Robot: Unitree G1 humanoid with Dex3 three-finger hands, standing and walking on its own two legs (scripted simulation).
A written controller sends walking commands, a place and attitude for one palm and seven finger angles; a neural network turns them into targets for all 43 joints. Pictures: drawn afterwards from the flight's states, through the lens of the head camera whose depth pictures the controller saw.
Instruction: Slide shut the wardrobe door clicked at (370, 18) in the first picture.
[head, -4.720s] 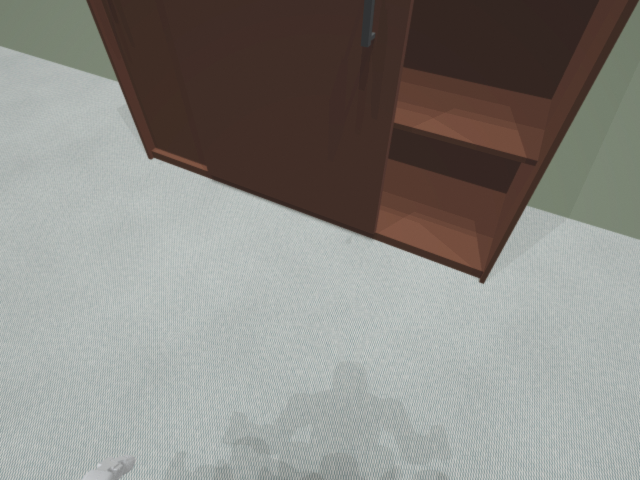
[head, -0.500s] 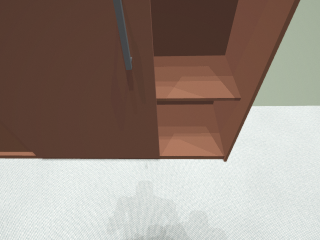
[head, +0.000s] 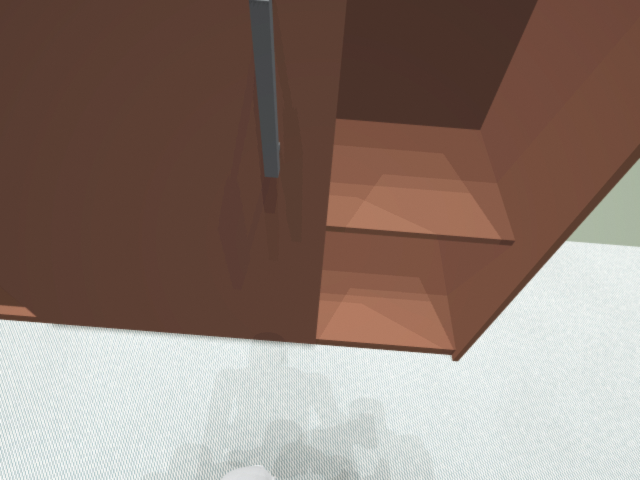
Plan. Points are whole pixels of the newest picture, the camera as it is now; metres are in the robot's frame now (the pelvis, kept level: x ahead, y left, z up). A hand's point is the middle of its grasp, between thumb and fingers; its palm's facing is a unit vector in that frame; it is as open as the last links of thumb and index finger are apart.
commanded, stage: take the last steps up to it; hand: left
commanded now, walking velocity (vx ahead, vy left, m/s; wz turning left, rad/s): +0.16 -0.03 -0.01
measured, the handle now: (269, 92) +0.54 +0.12 +0.18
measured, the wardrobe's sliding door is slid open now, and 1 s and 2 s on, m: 0.45 0.45 0.45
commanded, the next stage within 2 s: come to a stop and stand still in 0.02 s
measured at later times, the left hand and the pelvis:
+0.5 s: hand (220, 459) +0.16 +0.15 -0.15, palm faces +0.06 -0.97 -0.24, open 7.3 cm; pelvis +0.08 -0.03 +0.01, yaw +2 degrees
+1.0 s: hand out of the picture +0.00 +0.22 -0.16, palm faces +0.06 -0.97 -0.22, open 7.4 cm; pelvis +0.03 +0.04 +0.02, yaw +1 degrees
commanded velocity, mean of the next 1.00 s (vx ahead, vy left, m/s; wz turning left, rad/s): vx -0.08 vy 0.03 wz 0.00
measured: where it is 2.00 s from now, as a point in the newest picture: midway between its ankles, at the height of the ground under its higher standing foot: outside the picture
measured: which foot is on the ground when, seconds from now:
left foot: down 0.00-0.30, up 0.32-0.66, down 0.68-1.00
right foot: up 0.00-0.26, down 0.28-0.70, up 0.72-1.00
